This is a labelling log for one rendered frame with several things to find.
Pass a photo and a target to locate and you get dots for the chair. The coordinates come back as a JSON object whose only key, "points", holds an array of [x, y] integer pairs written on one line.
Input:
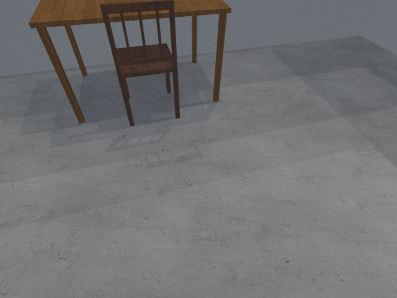
{"points": [[147, 59]]}

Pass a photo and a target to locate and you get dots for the table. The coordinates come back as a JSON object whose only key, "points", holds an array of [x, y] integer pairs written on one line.
{"points": [[54, 13]]}

